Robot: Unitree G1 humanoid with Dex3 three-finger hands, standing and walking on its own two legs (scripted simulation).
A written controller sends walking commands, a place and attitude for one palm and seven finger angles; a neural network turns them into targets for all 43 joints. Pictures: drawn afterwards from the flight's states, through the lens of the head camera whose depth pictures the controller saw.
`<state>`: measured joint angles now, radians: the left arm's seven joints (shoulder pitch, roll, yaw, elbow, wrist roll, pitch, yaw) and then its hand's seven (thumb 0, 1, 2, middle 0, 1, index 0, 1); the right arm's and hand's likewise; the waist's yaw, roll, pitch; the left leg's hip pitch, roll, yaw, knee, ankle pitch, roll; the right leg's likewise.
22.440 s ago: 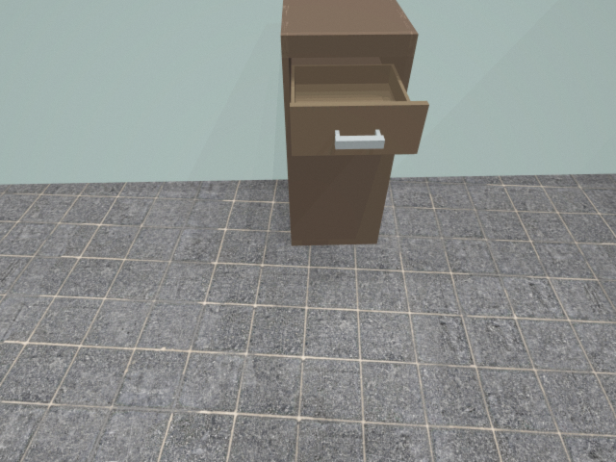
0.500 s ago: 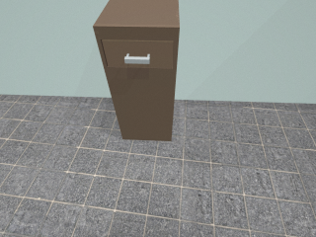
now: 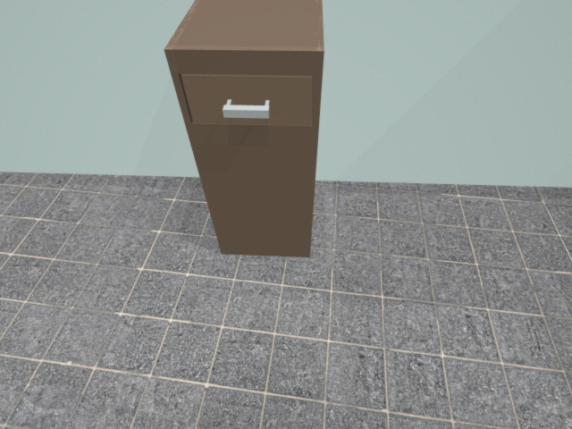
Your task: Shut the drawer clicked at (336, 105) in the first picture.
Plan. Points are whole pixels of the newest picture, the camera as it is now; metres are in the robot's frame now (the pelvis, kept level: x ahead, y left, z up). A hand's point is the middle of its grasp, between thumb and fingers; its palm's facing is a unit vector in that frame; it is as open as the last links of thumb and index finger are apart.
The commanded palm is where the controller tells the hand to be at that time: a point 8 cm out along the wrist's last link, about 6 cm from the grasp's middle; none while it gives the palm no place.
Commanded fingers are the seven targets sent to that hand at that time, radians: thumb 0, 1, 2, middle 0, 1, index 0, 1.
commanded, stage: look to check the result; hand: left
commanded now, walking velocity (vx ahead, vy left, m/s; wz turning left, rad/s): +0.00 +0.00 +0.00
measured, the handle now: (247, 107) +0.86 +0.15 -0.03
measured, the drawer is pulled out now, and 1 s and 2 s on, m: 0.00 0.00 0.00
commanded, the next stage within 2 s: stand and wait in 0.08 s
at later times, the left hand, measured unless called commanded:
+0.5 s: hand out of the picture +0.00 +0.16 -0.17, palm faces +0.03 -0.98 -0.21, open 7.4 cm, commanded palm none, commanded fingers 0.00 0.90 0.90 -0.20 -0.30 -0.20 -0.30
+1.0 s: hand out of the picture +0.01 +0.17 -0.17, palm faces +0.02 -0.98 -0.21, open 7.4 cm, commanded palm none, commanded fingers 0.00 0.90 0.90 -0.20 -0.30 -0.20 -0.30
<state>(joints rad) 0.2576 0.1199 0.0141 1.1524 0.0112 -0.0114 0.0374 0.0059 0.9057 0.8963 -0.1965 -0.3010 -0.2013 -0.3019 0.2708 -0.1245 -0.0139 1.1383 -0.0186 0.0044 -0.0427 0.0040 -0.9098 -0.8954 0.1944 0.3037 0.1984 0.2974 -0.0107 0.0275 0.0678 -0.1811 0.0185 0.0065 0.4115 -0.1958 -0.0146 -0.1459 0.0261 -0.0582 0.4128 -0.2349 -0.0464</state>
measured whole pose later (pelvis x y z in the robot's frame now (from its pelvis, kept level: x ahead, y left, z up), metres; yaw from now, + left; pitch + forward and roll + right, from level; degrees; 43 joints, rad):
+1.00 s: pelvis +0.00 -0.01 +0.00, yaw +0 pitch -2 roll +0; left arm 0.25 0.15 0.02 1.15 0.01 -0.02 0.03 0.01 0.90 0.90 -0.20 -0.30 -0.20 -0.30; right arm 0.26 -0.15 -0.02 1.15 -0.02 0.01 -0.04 0.00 -0.91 -0.90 0.19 0.30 0.20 0.30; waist -0.01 0.03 0.07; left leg -0.16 0.03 0.01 0.39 -0.19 -0.03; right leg -0.12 0.04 -0.06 0.38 -0.22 -0.06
